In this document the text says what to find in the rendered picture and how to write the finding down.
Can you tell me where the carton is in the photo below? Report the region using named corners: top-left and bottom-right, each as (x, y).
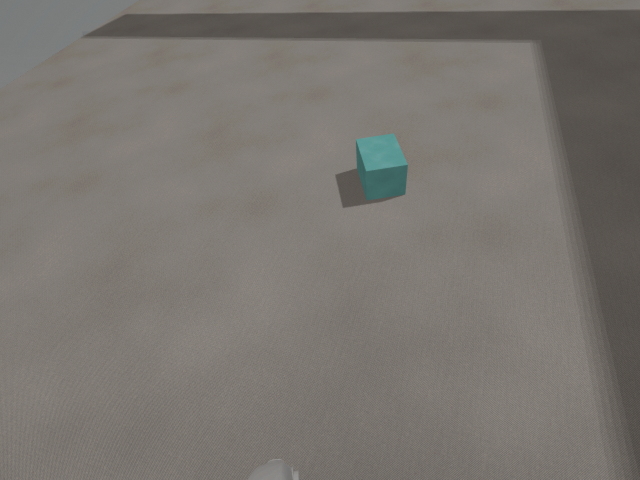
top-left (356, 133), bottom-right (408, 200)

